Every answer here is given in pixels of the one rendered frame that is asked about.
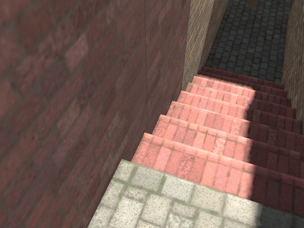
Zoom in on stairs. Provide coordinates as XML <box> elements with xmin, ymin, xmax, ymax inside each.
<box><xmin>131</xmin><ymin>66</ymin><xmax>304</xmax><ymax>218</ymax></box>

